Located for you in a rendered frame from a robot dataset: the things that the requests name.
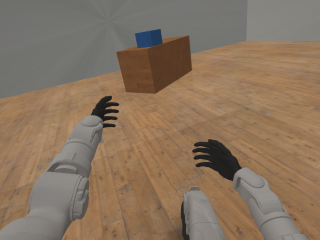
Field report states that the left robot upper arm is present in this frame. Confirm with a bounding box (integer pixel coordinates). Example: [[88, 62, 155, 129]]
[[0, 171, 89, 240]]

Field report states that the carton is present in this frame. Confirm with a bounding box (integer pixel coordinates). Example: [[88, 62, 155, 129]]
[[135, 29, 163, 48]]

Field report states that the robot left forearm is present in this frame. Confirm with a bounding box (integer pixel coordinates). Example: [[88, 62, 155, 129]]
[[28, 115, 103, 212]]

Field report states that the pedestal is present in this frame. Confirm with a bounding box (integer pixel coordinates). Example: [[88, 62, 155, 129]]
[[116, 35, 192, 94]]

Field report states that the right robot hand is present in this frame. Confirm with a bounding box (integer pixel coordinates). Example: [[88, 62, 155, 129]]
[[192, 139, 242, 181]]

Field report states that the right robot shin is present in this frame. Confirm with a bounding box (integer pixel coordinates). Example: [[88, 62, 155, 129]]
[[185, 186, 200, 235]]

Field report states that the robot right thigh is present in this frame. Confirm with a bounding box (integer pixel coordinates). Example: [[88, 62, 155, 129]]
[[183, 190, 226, 240]]

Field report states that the left robot hand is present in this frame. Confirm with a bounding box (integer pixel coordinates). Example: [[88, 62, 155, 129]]
[[91, 95, 119, 128]]

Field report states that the robot right forearm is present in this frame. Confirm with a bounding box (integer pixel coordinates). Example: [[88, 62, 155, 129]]
[[232, 167, 308, 240]]

